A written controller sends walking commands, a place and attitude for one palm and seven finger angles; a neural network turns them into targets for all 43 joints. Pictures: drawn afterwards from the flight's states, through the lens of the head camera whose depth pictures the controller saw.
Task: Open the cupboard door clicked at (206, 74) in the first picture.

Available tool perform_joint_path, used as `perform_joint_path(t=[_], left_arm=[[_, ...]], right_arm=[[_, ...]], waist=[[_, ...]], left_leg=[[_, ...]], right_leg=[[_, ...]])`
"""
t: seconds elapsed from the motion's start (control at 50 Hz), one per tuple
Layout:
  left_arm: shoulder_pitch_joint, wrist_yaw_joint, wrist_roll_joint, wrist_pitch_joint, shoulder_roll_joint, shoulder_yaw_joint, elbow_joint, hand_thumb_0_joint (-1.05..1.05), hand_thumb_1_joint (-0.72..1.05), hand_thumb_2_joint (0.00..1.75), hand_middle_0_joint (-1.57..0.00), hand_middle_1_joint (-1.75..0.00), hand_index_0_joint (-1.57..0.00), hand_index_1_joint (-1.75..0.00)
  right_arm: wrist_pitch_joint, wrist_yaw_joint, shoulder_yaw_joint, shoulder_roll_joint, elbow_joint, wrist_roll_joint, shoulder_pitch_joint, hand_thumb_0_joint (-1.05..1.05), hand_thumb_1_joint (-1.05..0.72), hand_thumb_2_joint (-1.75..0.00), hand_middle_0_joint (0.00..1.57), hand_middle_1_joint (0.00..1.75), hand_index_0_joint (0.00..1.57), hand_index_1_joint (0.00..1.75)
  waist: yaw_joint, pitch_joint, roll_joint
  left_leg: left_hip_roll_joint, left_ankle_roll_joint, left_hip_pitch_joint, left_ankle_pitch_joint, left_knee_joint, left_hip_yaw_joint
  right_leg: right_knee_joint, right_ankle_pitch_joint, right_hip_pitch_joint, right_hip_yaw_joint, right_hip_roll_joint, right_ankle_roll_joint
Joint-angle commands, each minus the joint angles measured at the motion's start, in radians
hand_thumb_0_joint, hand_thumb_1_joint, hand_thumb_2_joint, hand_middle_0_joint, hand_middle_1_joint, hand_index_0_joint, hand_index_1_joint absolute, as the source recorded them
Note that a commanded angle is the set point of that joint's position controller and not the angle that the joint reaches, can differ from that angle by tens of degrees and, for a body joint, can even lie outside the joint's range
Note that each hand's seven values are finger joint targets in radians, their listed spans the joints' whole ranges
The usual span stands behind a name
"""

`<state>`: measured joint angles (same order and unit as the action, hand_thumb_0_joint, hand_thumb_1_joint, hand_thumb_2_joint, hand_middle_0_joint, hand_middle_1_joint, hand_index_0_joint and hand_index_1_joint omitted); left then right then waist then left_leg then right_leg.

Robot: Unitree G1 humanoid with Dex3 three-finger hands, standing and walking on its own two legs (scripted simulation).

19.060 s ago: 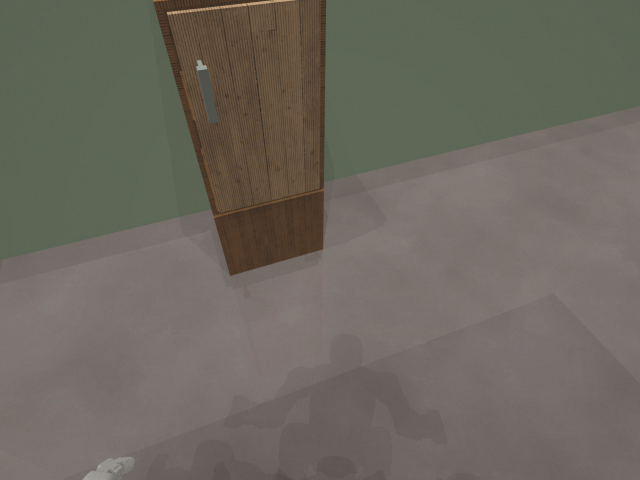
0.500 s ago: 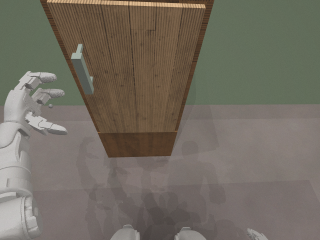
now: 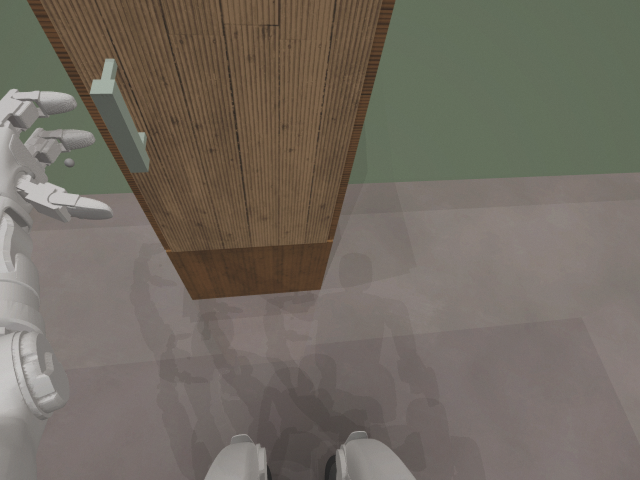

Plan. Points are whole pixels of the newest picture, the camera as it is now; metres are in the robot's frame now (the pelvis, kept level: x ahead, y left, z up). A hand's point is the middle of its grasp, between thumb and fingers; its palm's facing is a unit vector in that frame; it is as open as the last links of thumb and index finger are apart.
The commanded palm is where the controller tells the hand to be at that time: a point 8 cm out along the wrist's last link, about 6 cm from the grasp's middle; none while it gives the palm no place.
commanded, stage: move the hooked fingers beside the handle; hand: left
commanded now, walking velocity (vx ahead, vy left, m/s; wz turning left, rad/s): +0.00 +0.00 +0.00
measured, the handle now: (125, 119) +0.55 +0.23 +0.07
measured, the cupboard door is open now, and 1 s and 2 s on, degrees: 0 0 0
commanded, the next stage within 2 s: slide the fingers in behind the handle in 0.98 s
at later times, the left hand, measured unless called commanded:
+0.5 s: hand (66, 151) +0.49 +0.28 +0.08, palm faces +0.06 -1.00 -0.02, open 14.0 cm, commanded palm +0.47 +0.32 +0.08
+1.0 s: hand (79, 145) +0.50 +0.27 +0.08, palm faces +0.07 -1.00 -0.02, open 14.0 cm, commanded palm +0.48 +0.32 +0.07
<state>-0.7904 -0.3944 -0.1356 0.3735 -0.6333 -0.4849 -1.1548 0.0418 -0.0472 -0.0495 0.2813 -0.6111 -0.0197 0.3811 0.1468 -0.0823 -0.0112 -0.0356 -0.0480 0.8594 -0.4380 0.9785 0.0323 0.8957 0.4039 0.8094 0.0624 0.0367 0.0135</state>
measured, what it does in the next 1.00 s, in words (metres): stands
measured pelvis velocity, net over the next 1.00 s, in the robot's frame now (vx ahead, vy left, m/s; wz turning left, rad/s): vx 0.01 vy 0.00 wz -0.01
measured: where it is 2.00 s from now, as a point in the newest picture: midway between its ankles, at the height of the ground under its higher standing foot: outside the picture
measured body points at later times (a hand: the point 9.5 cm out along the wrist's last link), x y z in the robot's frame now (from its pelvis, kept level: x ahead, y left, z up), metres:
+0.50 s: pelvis +0.01 +0.00 +0.00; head +0.14 +0.03 +0.43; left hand +0.48 +0.33 +0.08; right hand +0.00 -0.27 -0.10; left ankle +0.01 +0.08 -0.68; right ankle +0.01 -0.12 -0.68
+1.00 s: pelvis +0.01 +0.00 +0.00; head +0.14 +0.03 +0.43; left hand +0.49 +0.32 +0.08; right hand +0.02 -0.26 -0.11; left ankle +0.01 +0.08 -0.68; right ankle +0.01 -0.12 -0.68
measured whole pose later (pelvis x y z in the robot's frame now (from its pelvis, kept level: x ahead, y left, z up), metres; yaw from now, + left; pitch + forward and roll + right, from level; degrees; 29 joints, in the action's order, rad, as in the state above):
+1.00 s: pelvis +0.01 +0.00 +0.00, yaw -1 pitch +21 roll -4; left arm -0.86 -0.38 -0.11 0.37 -0.67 -0.50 -1.19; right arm 0.09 -0.03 -0.06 0.27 -0.59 -0.01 0.38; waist 0.17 -0.09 -0.02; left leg -0.04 -0.05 0.91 -0.46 1.01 0.03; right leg 0.91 0.42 0.86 0.06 0.05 0.01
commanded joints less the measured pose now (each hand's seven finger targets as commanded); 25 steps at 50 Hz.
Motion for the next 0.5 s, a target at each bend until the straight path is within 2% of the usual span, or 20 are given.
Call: perform_joint_path(t=[0.0, 0.02, 0.04, 0.06, 0.1, 0.12, 0.14, 0.16, 0.18, 0.22, 0.24, 0.26, 0.3, 0.34, 0.36, 0.4, 0.42, 0.44, 0.46, 0.48], left_arm=[[-0.434, -0.015, -0.030, 0.091, -0.309, -0.034, 0.212, 0.00, -0.50, 0.30, -0.30, -1.20, -0.30, -1.20], [-0.440, -0.024, -0.036, 0.087, -0.284, -0.017, 0.194, 0.00, -0.50, 0.30, -0.30, -1.20, -0.30, -1.20], [-0.421, -0.029, -0.034, 0.072, -0.307, -0.033, 0.147, 0.00, -0.50, 0.30, -0.30, -1.20, -0.30, -1.20], [-0.427, -0.033, -0.031, 0.054, -0.325, -0.035, 0.112, 0.00, -0.50, 0.30, -0.30, -1.20, -0.30, -1.20], [-0.485, -0.036, -0.016, 0.029, -0.327, -0.010, 0.100, 0.00, -0.50, 0.30, -0.30, -1.20, -0.30, -1.20], [-0.507, -0.034, -0.009, 0.029, -0.333, -0.009, 0.107, 0.00, -0.50, 0.30, -0.30, -1.20, -0.30, -1.20], [-0.528, -0.032, -0.004, 0.032, -0.342, -0.008, 0.123, 0.00, -0.50, 0.30, -0.30, -1.20, -0.30, -1.20], [-0.506, -0.025, -0.001, 0.031, -0.382, -0.040, 0.102, 0.00, -0.50, 0.30, -0.30, -1.20, -0.30, -1.20], [-0.520, -0.019, -0.002, 0.041, -0.413, -0.062, 0.136, 0.00, -0.50, 0.30, -0.30, -1.20, -0.30, -1.20], [-0.494, -0.018, -0.003, 0.063, -0.439, -0.091, 0.173, 0.00, -0.50, 0.30, -0.30, -1.20, -0.30, -1.20], [-0.481, -0.018, -0.004, 0.069, -0.444, -0.100, 0.181, 0.00, -0.50, 0.30, -0.30, -1.20, -0.30, -1.20], [-0.454, -0.022, -0.004, 0.069, -0.442, -0.103, 0.175, 0.00, -0.50, 0.30, -0.30, -1.20, -0.30, -1.20], [-0.399, -0.031, -0.003, 0.053, -0.444, -0.108, 0.143, 0.00, -0.50, 0.30, -0.30, -1.20, -0.30, -1.20], [-0.389, -0.046, -0.007, 0.039, -0.421, -0.091, 0.150, 0.00, -0.50, 0.30, -0.30, -1.20, -0.30, -1.20], [-0.371, -0.050, -0.008, 0.030, -0.431, -0.100, 0.138, 0.00, -0.50, 0.30, -0.30, -1.20, -0.30, -1.20], [-0.374, -0.058, -0.016, 0.025, -0.390, -0.072, 0.156, 0.00, -0.50, 0.30, -0.30, -1.20, -0.30, -1.20], [-0.397, -0.063, -0.028, 0.034, -0.381, -0.070, 0.178, 0.00, -0.50, 0.30, -0.30, -1.20, -0.30, -1.20], [-0.395, -0.062, -0.028, 0.040, -0.397, -0.084, 0.190, 0.00, -0.50, 0.30, -0.30, -1.20, -0.30, -1.20], [-0.413, -0.061, -0.032, 0.050, -0.383, -0.074, 0.209, 0.00, -0.50, 0.30, -0.30, -1.20, -0.30, -1.20], [-0.407, -0.058, -0.038, 0.058, -0.368, -0.072, 0.212, 0.00, -0.50, 0.30, -0.30, -1.20, -0.30, -1.20]], right_arm=[[-0.012, -0.013, 0.074, 0.194, 0.046, 0.011, 0.140, 0.00, -0.90, -0.90, 0.20, 0.30, 0.20, 0.30], [-0.009, -0.011, 0.072, 0.193, 0.045, 0.012, 0.149, 0.00, -0.90, -0.90, 0.20, 0.30, 0.20, 0.30], [-0.004, -0.014, 0.072, 0.200, 0.042, 0.010, 0.154, 0.00, -0.90, -0.90, 0.20, 0.30, 0.20, 0.30], [0.000, -0.017, 0.070, 0.202, 0.040, 0.007, 0.154, 0.00, -0.90, -0.90, 0.20, 0.30, 0.20, 0.30], [0.005, -0.021, 0.066, 0.203, 0.038, 0.004, 0.159, 0.00, -0.90, -0.90, 0.20, 0.30, 0.20, 0.30], [0.006, -0.022, 0.064, 0.202, 0.039, 0.007, 0.166, 0.00, -0.90, -0.90, 0.20, 0.30, 0.20, 0.30], [0.007, -0.021, 0.063, 0.205, 0.037, 0.010, 0.172, 0.00, -0.90, -0.90, 0.20, 0.30, 0.20, 0.30], [0.009, -0.021, 0.065, 0.208, 0.038, 0.010, 0.177, 0.00, -0.90, -0.90, 0.20, 0.30, 0.20, 0.30], [0.009, -0.021, 0.064, 0.209, 0.041, 0.014, 0.180, 0.00, -0.90, -0.90, 0.20, 0.30, 0.20, 0.30], [0.009, -0.017, 0.068, 0.208, 0.051, 0.020, 0.187, 0.00, -0.90, -0.90, 0.20, 0.30, 0.20, 0.30], [0.009, -0.014, 0.069, 0.205, 0.052, 0.021, 0.189, 0.00, -0.90, -0.90, 0.20, 0.30, 0.20, 0.30], [0.010, -0.010, 0.069, 0.204, 0.054, 0.022, 0.188, 0.00, -0.90, -0.90, 0.20, 0.30, 0.20, 0.30], [0.016, -0.006, 0.071, 0.203, 0.058, 0.018, 0.187, 0.00, -0.90, -0.90, 0.20, 0.30, 0.20, 0.30], [0.026, -0.004, 0.068, 0.199, 0.070, 0.014, 0.188, 0.00, -0.90, -0.90, 0.20, 0.30, 0.20, 0.30], [0.029, -0.005, 0.071, 0.202, 0.071, 0.014, 0.188, 0.00, -0.90, -0.90, 0.20, 0.30, 0.20, 0.30], [0.036, -0.005, 0.071, 0.198, 0.073, 0.010, 0.186, 0.00, -0.90, -0.90, 0.20, 0.30, 0.20, 0.30], [0.036, -0.006, 0.072, 0.198, 0.072, 0.011, 0.187, 0.00, -0.90, -0.90, 0.20, 0.30, 0.20, 0.30], [0.037, -0.006, 0.075, 0.203, 0.070, 0.014, 0.191, 0.00, -0.90, -0.90, 0.20, 0.30, 0.20, 0.30], [0.037, -0.006, 0.077, 0.201, 0.067, 0.013, 0.188, 0.00, -0.90, -0.90, 0.20, 0.30, 0.20, 0.30], [0.036, -0.005, 0.077, 0.199, 0.065, 0.014, 0.185, 0.00, -0.90, -0.90, 0.20, 0.30, 0.20, 0.30]], waist=[[-0.006, -0.463, -0.170], [0.003, -0.465, -0.160], [0.003, -0.442, -0.118], [0.011, -0.412, -0.103], [0.031, -0.383, -0.113], [0.029, -0.384, -0.140], [0.031, -0.417, -0.152], [0.025, -0.417, -0.142], [0.023, -0.451, -0.141], [0.004, -0.532, -0.173], [-0.003, -0.549, -0.179], [-0.009, -0.550, -0.199], [-0.011, -0.510, -0.166], [-0.013, -0.504, -0.180], [-0.016, -0.481, -0.157], [-0.004, -0.463, -0.162], [0.002, -0.457, -0.164], [-0.003, -0.477, -0.160], [0.005, -0.475, -0.168], [-0.001, -0.472, -0.186]], left_leg=[[-0.003, 0.026, -0.389, 0.412, -0.102, -0.098], [-0.004, 0.024, -0.395, 0.427, -0.096, -0.101], [-0.005, 0.022, -0.361, 0.406, -0.098, -0.100], [-0.002, 0.014, -0.311, 0.362, -0.097, -0.090], [0.002, 0.008, -0.269, 0.310, -0.099, -0.087], [0.002, 0.009, -0.288, 0.330, -0.097, -0.093], [0.000, 0.011, -0.310, 0.344, -0.095, -0.097], [-0.001, 0.010, -0.299, 0.344, -0.087, -0.095], [0.000, 0.008, -0.294, 0.363, -0.080, -0.091], [0.000, 0.012, -0.325, 0.426, -0.068, -0.088], [-0.001, 0.015, -0.340, 0.455, -0.067, -0.089], [-0.001, 0.016, -0.343, 0.466, -0.066, -0.085], [-0.001, 0.010, -0.306, 0.453, -0.071, -0.075], [0.000, 0.010, -0.311, 0.466, -0.076, -0.070], [-0.001, 0.009, -0.296, 0.452, -0.080, -0.070], [-0.001, 0.006, -0.308, 0.445, -0.084, -0.067], [-0.003, 0.006, -0.329, 0.469, -0.078, -0.070], [-0.006, 0.009, -0.344, 0.481, -0.081, -0.079], [-0.007, 0.010, -0.361, 0.482, -0.080, -0.080], [-0.006, 0.014, -0.373, 0.480, -0.082, -0.084]], right_leg=[[-0.076, -0.260, -0.094, -0.034, 0.022, 0.010], [-0.072, -0.270, -0.086, -0.032, 0.024, 0.012], [-0.077, -0.263, -0.090, -0.032, 0.024, 0.009], [-0.084, -0.253, -0.099, -0.039, 0.022, 0.004], [-0.091, -0.226, -0.087, -0.045, 0.016, 0.000], [-0.086, -0.232, -0.071, -0.041, 0.018, 0.006], [-0.082, -0.234, -0.067, -0.040, 0.019, 0.005], [-0.085, -0.234, -0.069, -0.043, 0.020, 0.004], [-0.078, -0.257, -0.095, -0.049, 0.020, 0.002], [-0.059, -0.313, -0.131, -0.051, 0.023, 0.008], [-0.057, -0.333, -0.141, -0.048, 0.023, 0.006], [-0.057, -0.341, -0.143, -0.048, 0.025, 0.007], [-0.067, -0.354, -0.167, -0.050, 0.026, 0.004], [-0.067, -0.372, -0.172, -0.047, 0.029, 0.003], [-0.072, -0.363, -0.172, -0.046, 0.029, 0.003], [-0.081, -0.354, -0.150, -0.043, 0.031, 0.001], [-0.078, -0.366, -0.137, -0.041, 0.033, 0.005], [-0.075, -0.362, -0.135, -0.037, 0.035, 0.004], [-0.077, -0.353, -0.119, -0.037, 0.036, 0.004], [-0.077, -0.335, -0.105, -0.033, 0.036, 0.007]])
